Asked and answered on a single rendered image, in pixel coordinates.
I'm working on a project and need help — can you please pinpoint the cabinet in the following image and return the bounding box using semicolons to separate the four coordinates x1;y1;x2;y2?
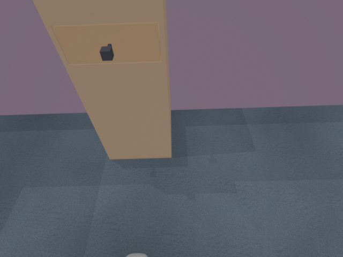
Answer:
33;0;172;160

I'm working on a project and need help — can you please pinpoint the handle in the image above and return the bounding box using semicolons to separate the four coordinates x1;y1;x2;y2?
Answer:
100;44;114;61

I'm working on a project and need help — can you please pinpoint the drawer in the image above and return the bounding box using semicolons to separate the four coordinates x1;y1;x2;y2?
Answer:
53;22;161;64

